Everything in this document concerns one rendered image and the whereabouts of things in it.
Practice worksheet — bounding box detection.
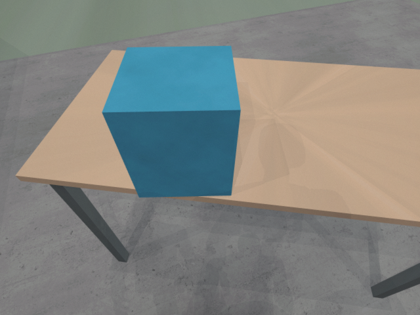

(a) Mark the table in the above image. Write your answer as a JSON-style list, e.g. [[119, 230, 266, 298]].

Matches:
[[15, 50, 420, 299]]

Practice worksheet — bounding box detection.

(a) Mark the carton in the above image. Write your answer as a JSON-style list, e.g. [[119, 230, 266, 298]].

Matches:
[[102, 46, 241, 198]]

